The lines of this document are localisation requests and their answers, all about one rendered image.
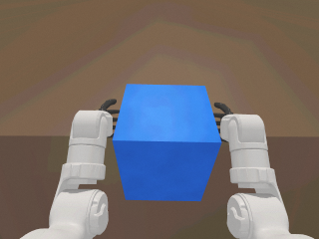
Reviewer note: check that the robot right hand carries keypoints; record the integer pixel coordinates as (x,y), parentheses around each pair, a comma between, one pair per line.
(227,112)

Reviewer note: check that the left robot upper arm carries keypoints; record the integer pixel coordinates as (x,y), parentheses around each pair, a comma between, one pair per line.
(76,214)

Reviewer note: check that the robot left hand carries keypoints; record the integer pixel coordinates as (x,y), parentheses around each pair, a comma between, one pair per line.
(104,107)

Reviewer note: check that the carton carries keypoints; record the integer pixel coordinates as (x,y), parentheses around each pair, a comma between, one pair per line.
(166,142)

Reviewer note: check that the left robot forearm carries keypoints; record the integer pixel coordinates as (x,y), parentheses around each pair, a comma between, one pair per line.
(86,152)

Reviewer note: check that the right robot upper arm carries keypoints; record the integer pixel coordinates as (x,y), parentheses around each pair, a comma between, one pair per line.
(258,216)

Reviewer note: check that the right robot forearm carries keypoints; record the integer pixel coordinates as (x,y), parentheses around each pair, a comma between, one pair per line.
(249,156)

